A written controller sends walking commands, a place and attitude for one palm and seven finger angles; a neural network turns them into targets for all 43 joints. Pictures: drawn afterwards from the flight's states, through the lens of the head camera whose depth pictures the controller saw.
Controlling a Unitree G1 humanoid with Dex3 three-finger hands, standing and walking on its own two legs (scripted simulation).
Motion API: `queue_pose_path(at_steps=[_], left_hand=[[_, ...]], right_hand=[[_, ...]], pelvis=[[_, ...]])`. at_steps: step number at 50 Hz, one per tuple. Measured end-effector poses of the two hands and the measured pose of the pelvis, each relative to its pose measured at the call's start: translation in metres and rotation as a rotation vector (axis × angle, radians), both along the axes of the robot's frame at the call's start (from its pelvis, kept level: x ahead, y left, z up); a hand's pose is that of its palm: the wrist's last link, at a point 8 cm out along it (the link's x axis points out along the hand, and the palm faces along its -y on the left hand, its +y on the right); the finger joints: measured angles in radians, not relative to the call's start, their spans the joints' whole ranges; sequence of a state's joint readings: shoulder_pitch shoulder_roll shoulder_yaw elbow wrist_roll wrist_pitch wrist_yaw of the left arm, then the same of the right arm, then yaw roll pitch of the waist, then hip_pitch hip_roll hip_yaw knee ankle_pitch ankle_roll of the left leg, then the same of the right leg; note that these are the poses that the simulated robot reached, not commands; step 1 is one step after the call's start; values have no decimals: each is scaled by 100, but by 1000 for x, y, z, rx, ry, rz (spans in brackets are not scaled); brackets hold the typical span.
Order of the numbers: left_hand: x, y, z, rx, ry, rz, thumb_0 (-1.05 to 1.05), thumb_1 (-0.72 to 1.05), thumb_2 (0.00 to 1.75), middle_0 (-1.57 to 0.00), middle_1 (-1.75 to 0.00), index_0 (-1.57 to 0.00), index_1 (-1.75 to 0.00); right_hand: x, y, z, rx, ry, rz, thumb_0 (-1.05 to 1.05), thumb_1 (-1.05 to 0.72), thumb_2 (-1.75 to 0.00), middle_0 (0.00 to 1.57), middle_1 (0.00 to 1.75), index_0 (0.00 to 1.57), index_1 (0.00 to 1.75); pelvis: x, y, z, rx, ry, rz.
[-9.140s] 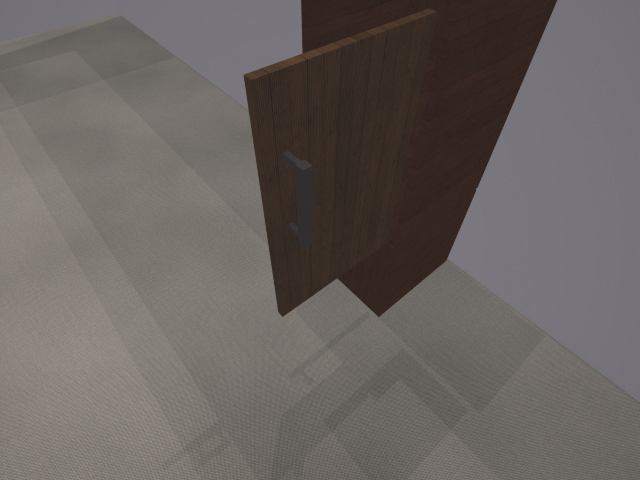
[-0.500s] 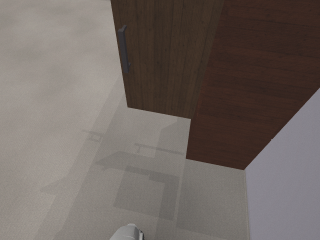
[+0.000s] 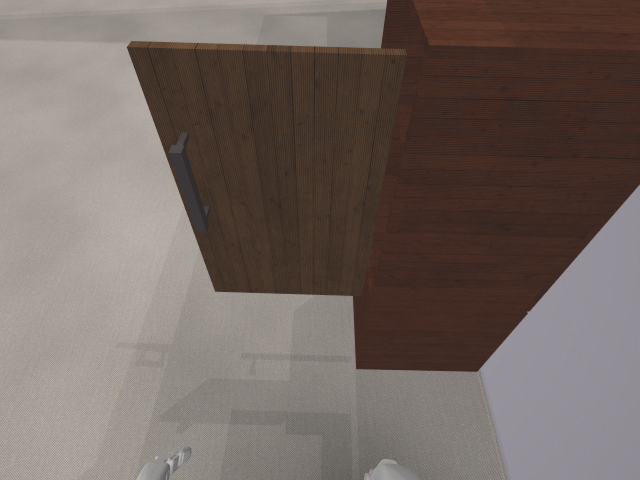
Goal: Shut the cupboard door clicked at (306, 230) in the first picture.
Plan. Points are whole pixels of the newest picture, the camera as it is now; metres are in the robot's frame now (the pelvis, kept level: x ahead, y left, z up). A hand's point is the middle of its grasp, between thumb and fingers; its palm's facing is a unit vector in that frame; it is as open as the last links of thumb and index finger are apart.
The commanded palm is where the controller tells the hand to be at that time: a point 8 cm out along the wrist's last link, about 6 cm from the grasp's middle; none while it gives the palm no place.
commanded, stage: take the last steps up to it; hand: left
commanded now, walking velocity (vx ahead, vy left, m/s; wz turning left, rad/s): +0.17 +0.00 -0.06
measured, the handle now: (193, 185) +0.55 +0.23 +0.03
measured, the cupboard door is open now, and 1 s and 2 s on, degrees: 89 89 89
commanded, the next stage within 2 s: come to a stop and stand still in 0.02 s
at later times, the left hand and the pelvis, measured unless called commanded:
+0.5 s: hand out of the picture +0.13 +0.20 -0.19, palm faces +0.06 -0.98 -0.19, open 7.3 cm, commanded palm none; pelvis +0.09 +0.01 -0.01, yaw -1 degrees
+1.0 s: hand out of the picture +0.07 +0.16 -0.17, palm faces -0.01 -0.98 -0.20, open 7.4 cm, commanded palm none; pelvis +0.05 -0.02 +0.00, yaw -3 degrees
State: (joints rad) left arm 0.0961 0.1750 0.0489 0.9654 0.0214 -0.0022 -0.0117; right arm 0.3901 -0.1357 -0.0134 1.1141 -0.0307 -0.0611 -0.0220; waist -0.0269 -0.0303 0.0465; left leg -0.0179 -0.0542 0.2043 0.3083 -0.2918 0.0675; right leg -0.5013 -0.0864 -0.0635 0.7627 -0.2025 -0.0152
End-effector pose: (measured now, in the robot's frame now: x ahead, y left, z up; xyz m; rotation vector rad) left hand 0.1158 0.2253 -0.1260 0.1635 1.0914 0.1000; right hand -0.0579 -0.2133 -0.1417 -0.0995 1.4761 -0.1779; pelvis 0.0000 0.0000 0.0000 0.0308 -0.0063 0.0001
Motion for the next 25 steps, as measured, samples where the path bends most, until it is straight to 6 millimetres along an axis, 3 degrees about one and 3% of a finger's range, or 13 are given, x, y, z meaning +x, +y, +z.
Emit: queue_pose_path(at_steps=[4, 7, 10, 18, 22, 25], left_hand=[[42, -21, -8, 1, 0, -58, 0, 91, 90, -19, -30, -19, -30], [53, -33, -15, -8, -1, -55, 0, 91, 90, -19, -30, -19, -30], [43, -39, -15, -16, 49, -14, 0, 91, 90, -20, -30, -20, -30], [23, -7, -17, 32, 163, 52, -2, 95, 90, -20, -30, -20, -30], [13, 12, -30, 14, 202, 80, -1, 93, 90, -20, -30, -20, -30], [7, 24, -38, 0, 225, 100, -1, 92, 90, -20, -30, -20, -30]], right_hand=[[-9, 2, -7, 33, 99, -60, 1, -91, -90, 20, 30, 20, 30], [0, -2, -11, 48, 146, -84, 1, -90, -90, 20, 30, 20, 30], [32, -11, -8, 33, 129, -75, 1, -90, -90, 20, 30, 20, 30], [145, -23, -2, -32, -67, -4, 1, -92, -90, 20, 30, 20, 30], [184, -23, 1, -84, -155, 29, 2, -93, -90, 20, 30, 20, 30], [203, -16, 8, -114, -205, 61, 1, -92, -90, 20, 30, 20, 30]], pelvis=[[32, -12, -9, -3, 1, -18], [50, -21, -13, -21, -7, -17], [63, -23, -7, -31, -10, -15], [82, -13, -1, -36, 1, -21], [89, 4, -8, -51, -10, -20], [90, 14, -11, -47, -13, -25]])
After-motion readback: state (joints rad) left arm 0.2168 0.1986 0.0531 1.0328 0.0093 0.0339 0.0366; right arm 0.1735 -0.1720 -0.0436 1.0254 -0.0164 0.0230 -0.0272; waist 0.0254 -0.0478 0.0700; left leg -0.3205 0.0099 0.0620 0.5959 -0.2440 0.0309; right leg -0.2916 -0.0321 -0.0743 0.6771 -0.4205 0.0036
